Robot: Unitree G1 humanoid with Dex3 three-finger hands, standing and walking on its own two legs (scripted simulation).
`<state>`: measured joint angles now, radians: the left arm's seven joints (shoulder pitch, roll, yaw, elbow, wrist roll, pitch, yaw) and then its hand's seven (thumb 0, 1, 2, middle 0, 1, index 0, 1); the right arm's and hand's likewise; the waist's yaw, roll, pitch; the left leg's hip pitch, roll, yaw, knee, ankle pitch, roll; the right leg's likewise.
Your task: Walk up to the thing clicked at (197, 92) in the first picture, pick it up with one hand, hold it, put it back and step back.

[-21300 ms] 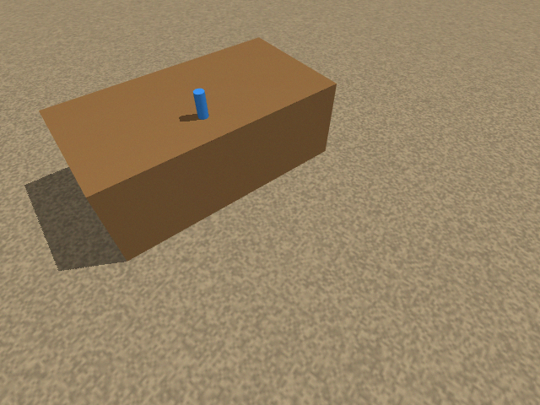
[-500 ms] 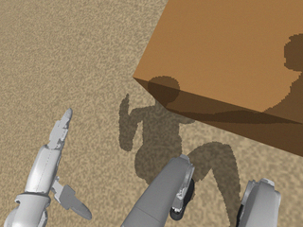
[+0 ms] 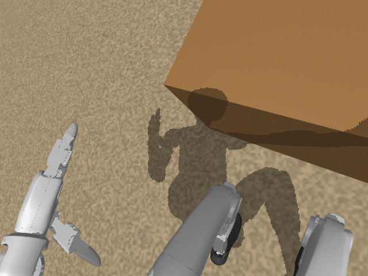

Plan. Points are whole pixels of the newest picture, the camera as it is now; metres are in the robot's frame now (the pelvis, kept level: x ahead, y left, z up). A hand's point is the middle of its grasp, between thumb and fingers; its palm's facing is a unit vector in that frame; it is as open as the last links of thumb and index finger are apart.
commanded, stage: loosen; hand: right
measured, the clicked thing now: out of the picture +0.58 -0.25 -0.06
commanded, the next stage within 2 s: open in 0.08 s
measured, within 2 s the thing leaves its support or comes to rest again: rests again in 0.82 s
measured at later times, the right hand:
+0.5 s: hand out of the picture +0.59 -0.25 -0.04, palm faces +0.28 +0.96 -0.01, open 11.3 cm
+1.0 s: hand out of the picture +0.58 -0.33 +0.06, palm faces +0.32 +0.95 -0.06, open 14.5 cm
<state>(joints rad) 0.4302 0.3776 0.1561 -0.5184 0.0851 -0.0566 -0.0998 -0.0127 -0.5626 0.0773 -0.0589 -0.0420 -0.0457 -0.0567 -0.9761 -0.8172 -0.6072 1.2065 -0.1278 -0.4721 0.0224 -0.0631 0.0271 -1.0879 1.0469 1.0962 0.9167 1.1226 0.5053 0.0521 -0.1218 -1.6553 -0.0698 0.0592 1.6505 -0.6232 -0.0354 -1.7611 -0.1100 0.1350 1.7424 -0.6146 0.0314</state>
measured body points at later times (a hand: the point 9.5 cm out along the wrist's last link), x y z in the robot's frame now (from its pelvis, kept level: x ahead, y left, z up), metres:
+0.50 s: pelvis +0.00 +0.00 -0.01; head +0.24 -0.10 +0.36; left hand +0.19 +0.25 +0.16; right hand +0.57 -0.30 -0.04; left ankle +0.07 +0.14 -0.50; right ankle +0.06 -0.14 -0.50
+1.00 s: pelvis +0.01 +0.00 +0.04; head +0.22 -0.10 +0.43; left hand +0.19 +0.25 +0.14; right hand +0.56 -0.38 +0.06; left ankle +0.07 +0.14 -0.50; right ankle +0.06 -0.14 -0.50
